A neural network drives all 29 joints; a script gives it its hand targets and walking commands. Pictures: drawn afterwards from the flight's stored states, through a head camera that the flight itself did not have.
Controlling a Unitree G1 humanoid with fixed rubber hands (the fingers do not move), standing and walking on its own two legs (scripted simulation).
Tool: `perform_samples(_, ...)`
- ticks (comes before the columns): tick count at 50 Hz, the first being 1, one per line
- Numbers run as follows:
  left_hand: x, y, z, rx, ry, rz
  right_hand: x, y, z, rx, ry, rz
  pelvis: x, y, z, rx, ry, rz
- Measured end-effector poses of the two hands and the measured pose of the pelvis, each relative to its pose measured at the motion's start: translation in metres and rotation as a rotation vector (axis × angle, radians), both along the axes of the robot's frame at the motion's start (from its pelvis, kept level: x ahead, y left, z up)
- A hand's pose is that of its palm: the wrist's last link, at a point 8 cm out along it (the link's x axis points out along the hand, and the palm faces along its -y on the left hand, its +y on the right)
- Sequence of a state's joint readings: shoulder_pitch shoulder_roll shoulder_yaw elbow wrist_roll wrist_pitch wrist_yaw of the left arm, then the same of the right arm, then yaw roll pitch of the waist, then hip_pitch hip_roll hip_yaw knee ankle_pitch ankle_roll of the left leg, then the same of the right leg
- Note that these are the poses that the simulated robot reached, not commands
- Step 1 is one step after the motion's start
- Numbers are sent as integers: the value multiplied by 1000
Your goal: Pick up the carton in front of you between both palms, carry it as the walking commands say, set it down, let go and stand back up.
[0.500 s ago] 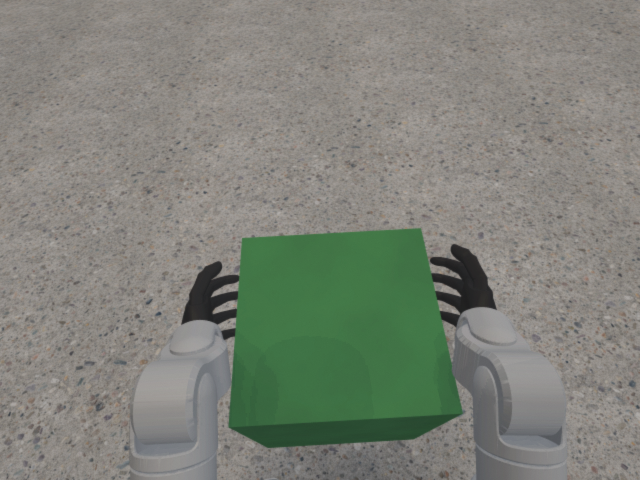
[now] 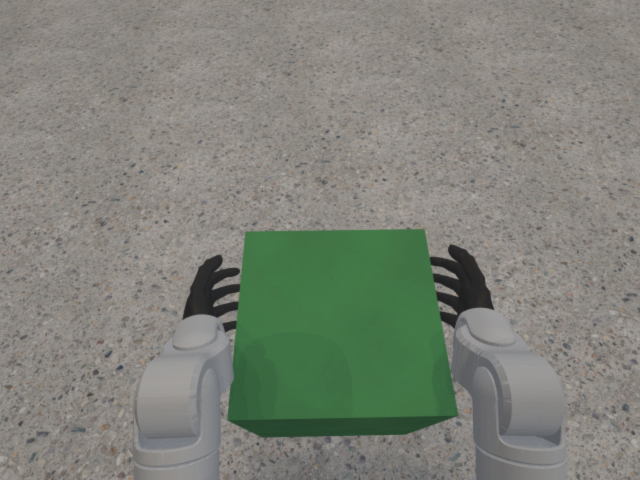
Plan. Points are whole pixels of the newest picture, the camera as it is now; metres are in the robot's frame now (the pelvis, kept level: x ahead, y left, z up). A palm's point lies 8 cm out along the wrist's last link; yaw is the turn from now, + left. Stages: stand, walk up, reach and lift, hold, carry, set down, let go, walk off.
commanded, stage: carry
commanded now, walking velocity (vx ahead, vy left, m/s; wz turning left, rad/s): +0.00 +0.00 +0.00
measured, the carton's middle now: (334, 344) +0.30 -0.01 -0.02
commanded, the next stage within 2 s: none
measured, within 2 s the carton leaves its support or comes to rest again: neither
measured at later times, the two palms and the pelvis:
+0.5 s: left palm (244, 315) +0.33 +0.11 +0.02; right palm (469, 296) +0.34 -0.18 +0.01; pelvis +0.05 -0.05 -0.02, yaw +2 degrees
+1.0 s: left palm (218, 338) +0.30 +0.14 +0.02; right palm (458, 319) +0.30 -0.16 +0.02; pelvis +0.01 -0.02 -0.02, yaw +1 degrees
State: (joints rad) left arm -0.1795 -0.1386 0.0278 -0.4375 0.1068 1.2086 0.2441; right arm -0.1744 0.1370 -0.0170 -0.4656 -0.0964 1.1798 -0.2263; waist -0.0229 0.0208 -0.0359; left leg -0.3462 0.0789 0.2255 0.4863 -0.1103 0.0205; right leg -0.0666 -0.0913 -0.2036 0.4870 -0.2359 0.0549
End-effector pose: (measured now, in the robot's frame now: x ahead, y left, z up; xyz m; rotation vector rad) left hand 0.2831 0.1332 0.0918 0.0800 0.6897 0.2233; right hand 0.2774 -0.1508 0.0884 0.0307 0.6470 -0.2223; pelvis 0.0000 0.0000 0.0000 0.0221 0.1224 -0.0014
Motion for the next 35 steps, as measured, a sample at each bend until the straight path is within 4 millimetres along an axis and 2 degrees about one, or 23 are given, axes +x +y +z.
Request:
perform_samples(4, 11, -7, 1, 18, 30, -10, 9, -8, 1, -6, 30, 20, 18, -9, 5, -13, -14, -17)
perform_samples(7, 20, -18, -9, 1, 33, -2, 20, -20, -4, -31, 34, 39, 27, -24, -2, 14, -45, -16)
perform_samples(11, 29, -30, -32, 7, 51, -21, 39, -34, -25, -26, 28, 47, 40, -38, -17, -25, -74, 35)
perform_samples(16, 33, -27, -55, 16, 100, -12, 53, -31, -49, -26, 74, 102, 50, -44, -19, -24, -74, 31)
perform_samples(24, 45, -25, -70, 9, 71, -36, 63, -33, -73, -45, 60, 134, 51, -45, -20, -22, -71, 41)
perform_samples(35, 43, -20, -84, -27, 4, -77, 55, -31, -76, -58, 11, 117, 38, -36, -20, -22, -95, 27)
